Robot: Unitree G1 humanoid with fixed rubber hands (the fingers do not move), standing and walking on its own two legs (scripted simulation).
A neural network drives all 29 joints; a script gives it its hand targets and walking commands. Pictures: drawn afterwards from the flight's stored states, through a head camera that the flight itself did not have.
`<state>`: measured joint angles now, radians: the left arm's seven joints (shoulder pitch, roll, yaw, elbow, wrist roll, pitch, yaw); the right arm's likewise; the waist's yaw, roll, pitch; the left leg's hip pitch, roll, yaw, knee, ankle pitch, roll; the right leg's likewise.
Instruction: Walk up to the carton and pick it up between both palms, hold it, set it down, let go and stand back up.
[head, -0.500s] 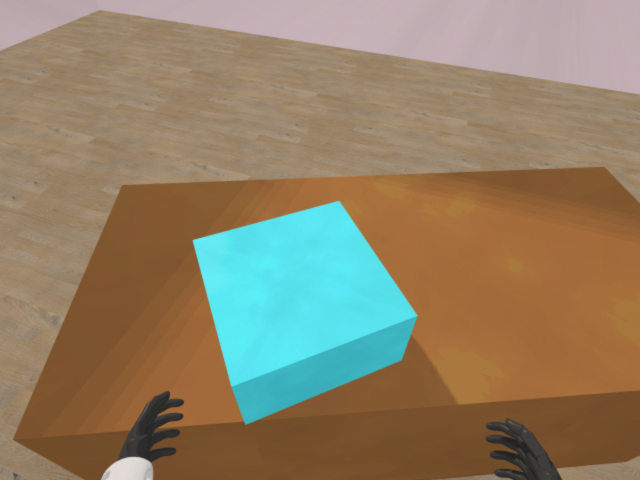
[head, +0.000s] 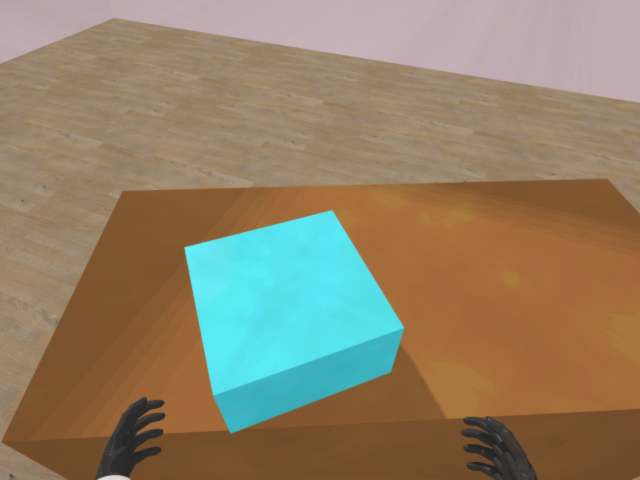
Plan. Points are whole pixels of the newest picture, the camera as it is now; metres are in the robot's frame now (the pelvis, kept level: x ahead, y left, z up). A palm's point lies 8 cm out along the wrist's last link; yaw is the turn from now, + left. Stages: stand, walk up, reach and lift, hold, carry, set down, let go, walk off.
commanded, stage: reach and lift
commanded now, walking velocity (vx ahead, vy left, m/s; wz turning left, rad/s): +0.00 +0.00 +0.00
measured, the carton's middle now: (287, 309) +0.45 +0.06 -0.13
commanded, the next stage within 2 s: none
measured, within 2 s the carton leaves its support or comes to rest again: neither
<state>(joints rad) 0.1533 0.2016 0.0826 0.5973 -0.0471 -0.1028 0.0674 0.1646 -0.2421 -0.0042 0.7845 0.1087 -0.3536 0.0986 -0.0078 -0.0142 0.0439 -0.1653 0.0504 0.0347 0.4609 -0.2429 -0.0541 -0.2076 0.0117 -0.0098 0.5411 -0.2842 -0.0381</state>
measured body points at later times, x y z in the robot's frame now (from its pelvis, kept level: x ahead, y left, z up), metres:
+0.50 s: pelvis +0.03 +0.00 -0.01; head +0.02 -0.01 +0.44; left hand +0.18 +0.24 -0.05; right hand +0.21 -0.27 -0.06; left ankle +0.00 +0.16 -0.74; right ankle +0.01 -0.09 -0.74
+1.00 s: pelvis +0.01 +0.00 -0.01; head +0.02 -0.01 +0.44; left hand +0.20 +0.24 -0.04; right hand +0.25 -0.27 -0.04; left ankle +0.00 +0.16 -0.74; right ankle +0.01 -0.09 -0.74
